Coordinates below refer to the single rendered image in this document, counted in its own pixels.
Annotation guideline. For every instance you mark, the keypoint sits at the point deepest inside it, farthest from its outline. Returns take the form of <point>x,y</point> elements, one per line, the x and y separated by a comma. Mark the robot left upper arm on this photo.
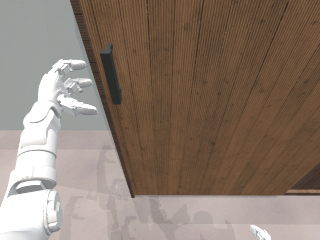
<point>31,216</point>

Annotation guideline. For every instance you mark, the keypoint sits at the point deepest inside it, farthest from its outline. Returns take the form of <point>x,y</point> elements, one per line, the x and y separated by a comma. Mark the handle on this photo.
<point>111,75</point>

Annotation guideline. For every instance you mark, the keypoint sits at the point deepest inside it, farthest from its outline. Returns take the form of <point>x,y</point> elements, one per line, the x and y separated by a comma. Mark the right robot hand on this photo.
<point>259,233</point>

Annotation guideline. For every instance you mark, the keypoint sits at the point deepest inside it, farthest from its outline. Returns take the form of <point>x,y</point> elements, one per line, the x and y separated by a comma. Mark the left robot forearm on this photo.
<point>37,152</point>

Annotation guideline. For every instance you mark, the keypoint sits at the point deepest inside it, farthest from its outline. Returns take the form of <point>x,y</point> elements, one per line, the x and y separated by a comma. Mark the wardrobe door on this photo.
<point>311,181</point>
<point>219,97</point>

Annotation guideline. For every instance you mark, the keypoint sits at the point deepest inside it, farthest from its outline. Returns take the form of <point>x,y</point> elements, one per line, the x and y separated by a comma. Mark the left robot hand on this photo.
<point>52,88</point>

